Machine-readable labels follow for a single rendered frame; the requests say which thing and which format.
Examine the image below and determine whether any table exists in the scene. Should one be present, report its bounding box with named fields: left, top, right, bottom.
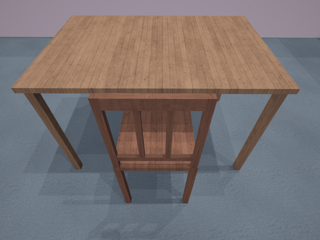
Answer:
left=11, top=15, right=300, bottom=170

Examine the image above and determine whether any chair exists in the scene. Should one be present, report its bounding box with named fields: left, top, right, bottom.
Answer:
left=88, top=93, right=218, bottom=204

